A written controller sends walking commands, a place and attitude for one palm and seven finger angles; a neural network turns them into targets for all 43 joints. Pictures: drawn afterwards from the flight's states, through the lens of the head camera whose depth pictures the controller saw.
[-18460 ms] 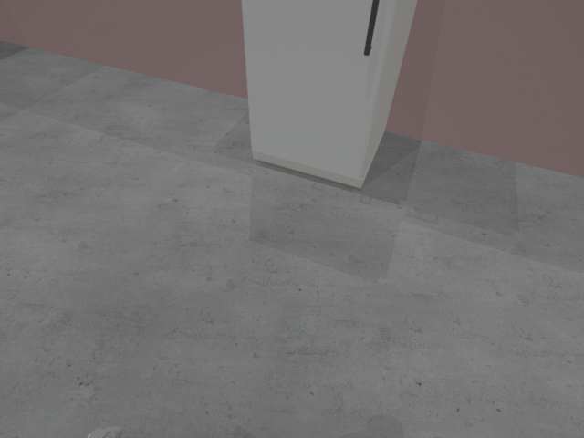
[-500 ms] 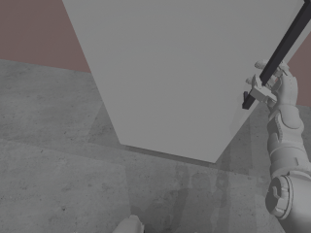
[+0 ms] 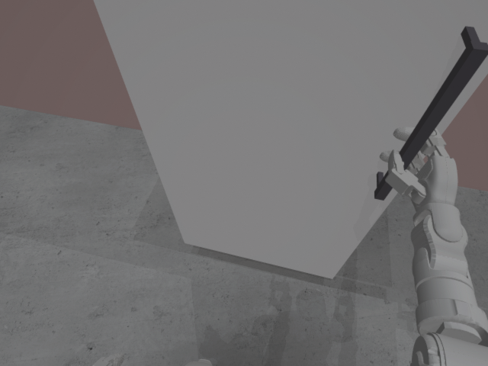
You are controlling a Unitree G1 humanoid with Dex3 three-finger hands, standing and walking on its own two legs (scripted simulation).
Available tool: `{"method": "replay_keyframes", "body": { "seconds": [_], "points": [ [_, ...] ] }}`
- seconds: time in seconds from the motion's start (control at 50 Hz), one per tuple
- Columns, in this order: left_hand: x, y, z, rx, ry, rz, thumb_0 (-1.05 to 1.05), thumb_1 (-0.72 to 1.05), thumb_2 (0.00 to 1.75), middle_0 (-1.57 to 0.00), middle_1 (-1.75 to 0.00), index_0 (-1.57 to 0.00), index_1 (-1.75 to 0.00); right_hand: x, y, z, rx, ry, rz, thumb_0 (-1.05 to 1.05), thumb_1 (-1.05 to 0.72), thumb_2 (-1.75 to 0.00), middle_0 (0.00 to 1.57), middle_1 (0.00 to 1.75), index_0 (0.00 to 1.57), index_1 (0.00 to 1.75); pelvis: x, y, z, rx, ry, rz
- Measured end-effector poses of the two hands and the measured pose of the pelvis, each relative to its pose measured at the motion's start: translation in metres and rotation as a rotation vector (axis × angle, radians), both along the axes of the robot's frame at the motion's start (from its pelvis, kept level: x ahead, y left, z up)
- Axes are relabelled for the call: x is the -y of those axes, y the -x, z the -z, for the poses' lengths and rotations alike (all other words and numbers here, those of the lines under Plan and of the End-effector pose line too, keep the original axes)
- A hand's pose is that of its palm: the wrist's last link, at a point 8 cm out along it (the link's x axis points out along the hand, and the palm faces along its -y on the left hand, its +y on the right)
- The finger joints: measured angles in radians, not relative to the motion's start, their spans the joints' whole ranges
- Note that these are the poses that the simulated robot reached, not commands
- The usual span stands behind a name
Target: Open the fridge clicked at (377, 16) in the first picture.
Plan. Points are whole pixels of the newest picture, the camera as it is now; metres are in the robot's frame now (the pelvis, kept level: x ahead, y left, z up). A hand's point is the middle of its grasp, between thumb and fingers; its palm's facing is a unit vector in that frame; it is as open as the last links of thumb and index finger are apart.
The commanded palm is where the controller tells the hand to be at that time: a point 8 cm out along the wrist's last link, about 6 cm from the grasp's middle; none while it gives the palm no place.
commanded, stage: pull the door a little, standing still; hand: right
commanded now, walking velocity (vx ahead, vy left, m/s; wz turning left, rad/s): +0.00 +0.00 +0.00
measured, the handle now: (414, 132) +0.49 -0.20 +0.13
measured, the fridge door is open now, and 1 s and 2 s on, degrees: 1 25 61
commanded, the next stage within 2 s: walk backward, drawing the door open in 0.30 s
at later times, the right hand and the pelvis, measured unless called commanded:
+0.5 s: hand (387, 212) +0.35 -0.15 +0.10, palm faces +0.03 +0.99 -0.12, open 5.9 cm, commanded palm +0.32 -0.21 +0.10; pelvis +0.00 +0.00 +0.01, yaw -2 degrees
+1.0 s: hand (343, 290) +0.23 -0.08 +0.10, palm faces +0.19 +0.97 -0.18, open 5.7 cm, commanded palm +0.19 -0.13 +0.10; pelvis -0.07 +0.08 +0.02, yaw -7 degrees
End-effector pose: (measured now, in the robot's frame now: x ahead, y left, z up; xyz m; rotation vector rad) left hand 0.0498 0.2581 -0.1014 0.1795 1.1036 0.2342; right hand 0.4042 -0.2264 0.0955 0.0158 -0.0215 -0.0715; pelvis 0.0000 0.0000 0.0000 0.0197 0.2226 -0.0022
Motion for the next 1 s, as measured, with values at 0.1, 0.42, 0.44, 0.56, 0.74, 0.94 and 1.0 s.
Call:
{"method": "replay_keyframes", "body": {
  "seconds": [0.1, 0.42, 0.44, 0.56, 0.74, 0.94, 1.0],
  "points": [
    [0.004, -0.019, 0.001, 0.009, -0.002, 0.044, 0.01, 0.91, 0.9, -0.21, -0.3, -0.2, -0.3, 0.0, 0.002, 0.0, -0.005, -0.001, 0.003, 0.01, -0.76, -0.81, 0.32, 1.34, 0.31, 1.32, 0.0, -0.002, 0.0, 0.007, -0.004, 0.023],
    [0.014, -0.05, -0.006, 0.117, 0.048, 0.084, 0.01, 0.91, 0.9, -0.21, -0.3, -0.2, -0.3, -0.012, 0.056, 0.0, 0.011, -0.001, -0.02, 0.01, -0.74, -0.79, 0.32, 1.36, 0.3, 1.33, 0.0, -0.005, -0.005, 0.044, 0.004, 0.019],
    [0.015, -0.053, -0.007, 0.126, 0.045, 0.083, 0.01, 0.91, 0.9, -0.21, -0.3, -0.2, -0.3, -0.014, 0.062, -0.001, 0.01, 0.033, -0.023, 0.01, -0.73, -0.79, 0.33, 1.36, 0.3, 1.33, 0.0, -0.004, -0.006, 0.061, 0.004, 0.022],
    [0.023, -0.073, -0.017, 0.167, -0.012, 0.09, 0.01, 0.91, 0.9, -0.21, -0.3, -0.2, -0.3, -0.025, 0.089, -0.009, -0.015, 0.156, -0.022, 0.01, -0.7, -0.8, 0.39, 1.38, 0.36, 1.36, 0.003, 0.005, -0.014, 0.144, 0.012, 0.05],
    [0.036, -0.092, -0.036, 0.29, 0.021, 0.152, 0.01, 0.91, 0.9, -0.21, -0.3, -0.2, -0.3, -0.045, 0.132, -0.011, -0.049, 0.165, 0.007, 0.0, -0.7, -0.77, 0.4, 1.37, 0.39, 1.39, -0.006, 0.03, -0.02, 0.199, 0.039, 0.048],
    [0.007, -0.068, -0.019, 0.259, 0.093, 0.218, 0.01, 0.9, 0.9, -0.21, -0.3, -0.2, -0.3, -0.081, 0.189, -0.013, -0.074, 0.189, 0.096, -0.01, -0.7, -0.75, 0.4, 1.34, 0.38, 1.39, -0.059, 0.061, -0.02, 0.208, 0.046, 0.107],
    [-0.016, -0.056, -0.011, 0.239, 0.091, 0.209, 0.01, 0.9, 0.9, -0.21, -0.3, -0.2, -0.3, -0.094, 0.206, -0.013, -0.076, 0.193, 0.122, -0.01, -0.7, -0.74, 0.4, 1.34, 0.38, 1.39, -0.077, 0.069, -0.018, 0.212, 0.047, 0.123]
  ]
}}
